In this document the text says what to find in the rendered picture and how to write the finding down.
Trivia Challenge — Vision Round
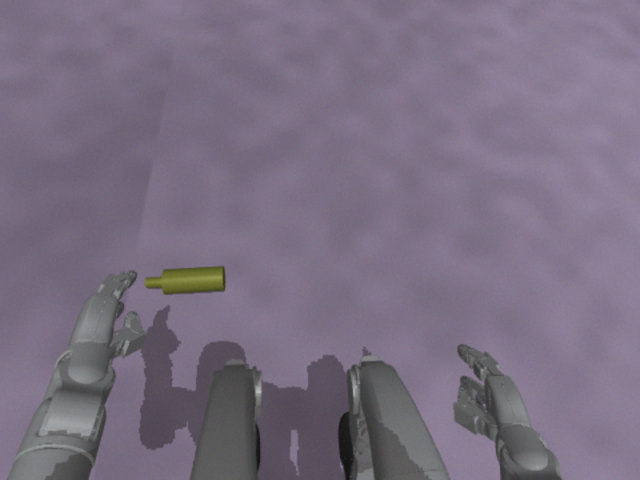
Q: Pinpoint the left robot hand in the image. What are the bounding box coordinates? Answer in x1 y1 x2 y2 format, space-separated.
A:
68 270 148 359

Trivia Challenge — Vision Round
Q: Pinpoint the bottle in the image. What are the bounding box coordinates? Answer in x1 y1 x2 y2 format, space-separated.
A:
145 266 225 294

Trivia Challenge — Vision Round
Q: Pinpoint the right robot arm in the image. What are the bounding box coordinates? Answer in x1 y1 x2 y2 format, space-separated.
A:
496 425 562 480

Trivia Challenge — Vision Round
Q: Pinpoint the right robot foot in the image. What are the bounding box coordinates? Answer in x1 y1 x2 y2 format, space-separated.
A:
338 412 354 480

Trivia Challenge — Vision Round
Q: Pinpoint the left robot arm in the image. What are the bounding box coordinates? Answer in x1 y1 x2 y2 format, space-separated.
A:
7 342 116 480

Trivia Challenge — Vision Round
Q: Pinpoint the right robot hand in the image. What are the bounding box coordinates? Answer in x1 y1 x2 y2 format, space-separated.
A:
453 344 532 444

